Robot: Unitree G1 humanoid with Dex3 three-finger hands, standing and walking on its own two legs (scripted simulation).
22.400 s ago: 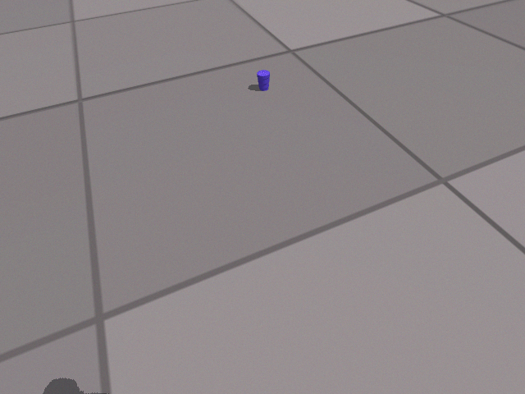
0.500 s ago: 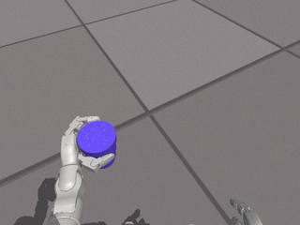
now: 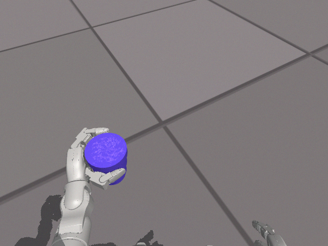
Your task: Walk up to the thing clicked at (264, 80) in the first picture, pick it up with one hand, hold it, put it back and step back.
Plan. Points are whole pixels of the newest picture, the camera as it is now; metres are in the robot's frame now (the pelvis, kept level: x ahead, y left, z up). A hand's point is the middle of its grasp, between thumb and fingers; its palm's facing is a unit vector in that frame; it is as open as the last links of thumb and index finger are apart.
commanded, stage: hold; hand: left
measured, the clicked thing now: (109, 162) +0.33 +0.16 +0.01
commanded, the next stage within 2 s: crouch in 0.28 s
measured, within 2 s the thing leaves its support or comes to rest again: neither
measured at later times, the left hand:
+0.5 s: hand (104, 160) +0.32 +0.17 +0.03, palm faces +0.18 -0.98 -0.03, open 12.0 cm
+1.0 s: hand (113, 181) +0.34 +0.19 -0.15, palm faces +0.23 -0.97 -0.03, open 12.0 cm
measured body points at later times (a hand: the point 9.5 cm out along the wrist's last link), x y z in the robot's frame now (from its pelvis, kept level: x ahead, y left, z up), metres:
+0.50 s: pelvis -0.01 +0.00 +0.00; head +0.04 +0.00 +0.45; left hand +0.31 +0.22 +0.04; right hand +0.13 -0.24 -0.11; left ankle +0.02 +0.12 -0.70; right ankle +0.00 -0.14 -0.70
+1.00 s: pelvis -0.03 -0.01 -0.13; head +0.11 +0.02 +0.30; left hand +0.32 +0.24 -0.15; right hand +0.10 -0.27 -0.24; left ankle +0.02 +0.12 -0.70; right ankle +0.00 -0.14 -0.70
